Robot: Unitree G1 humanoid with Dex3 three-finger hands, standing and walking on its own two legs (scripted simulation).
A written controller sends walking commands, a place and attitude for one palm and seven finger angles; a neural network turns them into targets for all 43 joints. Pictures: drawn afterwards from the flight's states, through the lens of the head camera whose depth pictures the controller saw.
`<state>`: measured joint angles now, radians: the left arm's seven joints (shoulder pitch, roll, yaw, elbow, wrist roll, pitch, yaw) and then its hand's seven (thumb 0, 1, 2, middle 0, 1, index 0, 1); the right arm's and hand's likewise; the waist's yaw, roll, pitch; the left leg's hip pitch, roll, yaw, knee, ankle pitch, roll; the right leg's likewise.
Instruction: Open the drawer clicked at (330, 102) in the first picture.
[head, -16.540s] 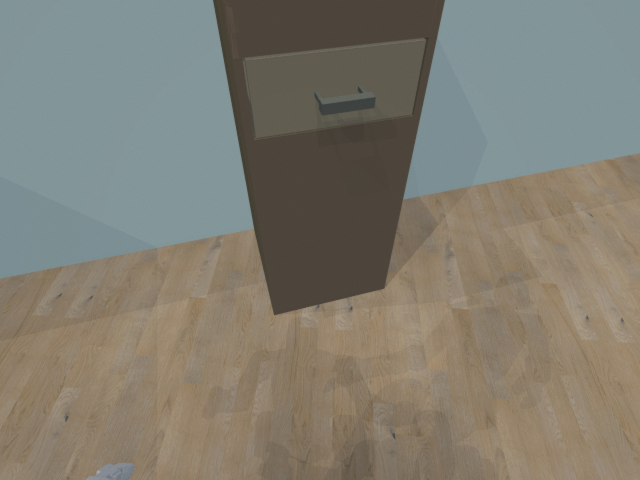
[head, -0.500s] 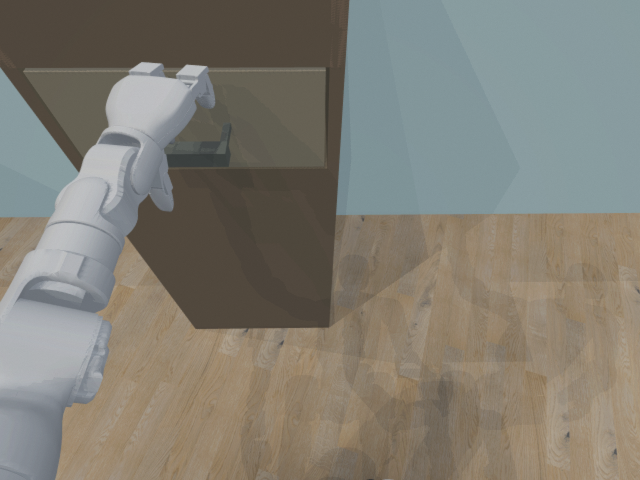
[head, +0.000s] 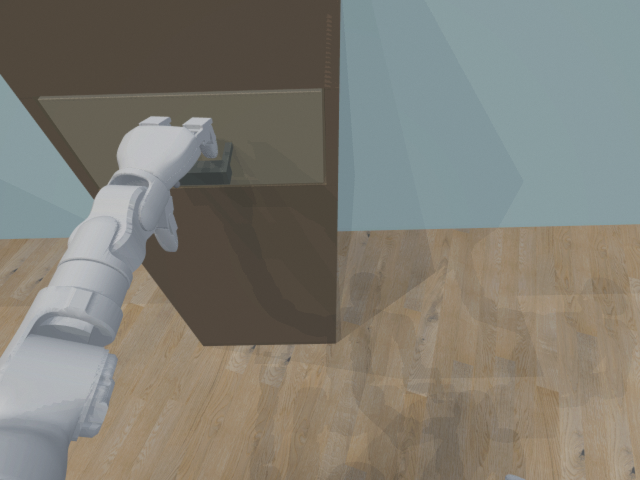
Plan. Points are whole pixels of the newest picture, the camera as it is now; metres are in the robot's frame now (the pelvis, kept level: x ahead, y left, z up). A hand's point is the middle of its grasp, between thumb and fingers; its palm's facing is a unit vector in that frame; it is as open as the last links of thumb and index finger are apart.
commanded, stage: move the hooked fingers above the handle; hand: left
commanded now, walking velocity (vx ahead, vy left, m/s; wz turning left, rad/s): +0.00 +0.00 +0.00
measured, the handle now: (192, 161) +0.54 +0.21 +0.08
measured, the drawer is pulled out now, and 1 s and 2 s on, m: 0.00 0.00 0.00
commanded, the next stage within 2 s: lift the fingers back up to retry in 1.92 s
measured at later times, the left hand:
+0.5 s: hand (199, 161) +0.49 +0.18 +0.12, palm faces +0.02 -0.04 -1.00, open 13.8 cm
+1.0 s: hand (221, 146) +0.50 +0.14 +0.14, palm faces +0.11 -0.06 -0.99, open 13.8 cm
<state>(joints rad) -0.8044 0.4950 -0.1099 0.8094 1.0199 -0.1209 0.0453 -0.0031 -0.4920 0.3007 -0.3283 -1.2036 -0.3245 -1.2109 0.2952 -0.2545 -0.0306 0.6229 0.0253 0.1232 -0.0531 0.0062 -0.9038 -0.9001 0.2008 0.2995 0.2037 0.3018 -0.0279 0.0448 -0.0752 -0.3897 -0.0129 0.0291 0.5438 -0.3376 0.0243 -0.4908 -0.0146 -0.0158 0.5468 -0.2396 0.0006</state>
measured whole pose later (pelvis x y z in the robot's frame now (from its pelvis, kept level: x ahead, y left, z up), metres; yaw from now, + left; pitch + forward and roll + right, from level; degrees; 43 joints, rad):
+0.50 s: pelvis +0.01 +0.00 +0.00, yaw -2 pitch +12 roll +0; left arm -0.82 0.47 -0.03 0.83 1.04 -0.09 0.10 0.00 -0.49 0.30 -0.32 -1.20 -0.32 -1.20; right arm 0.30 -0.25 -0.03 0.65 0.02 0.13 -0.05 0.01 -0.91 -0.90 0.20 0.30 0.20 0.30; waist -0.06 0.07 -0.08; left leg -0.38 0.00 0.06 0.52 -0.34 0.02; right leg -0.50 0.00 0.01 0.54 -0.24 0.00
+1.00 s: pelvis +0.00 +0.00 +0.00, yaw -1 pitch +11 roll +0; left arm -0.90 0.42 -0.11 0.82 1.02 -0.09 0.15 0.00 -0.49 0.30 -0.39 -1.24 -0.32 -1.20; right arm 0.22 -0.25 -0.01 0.64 0.02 0.10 -0.05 0.01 -0.91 -0.90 0.20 0.30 0.20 0.30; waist -0.05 0.06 -0.07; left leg -0.39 -0.01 0.05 0.53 -0.34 0.02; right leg -0.50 -0.01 0.01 0.54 -0.24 0.00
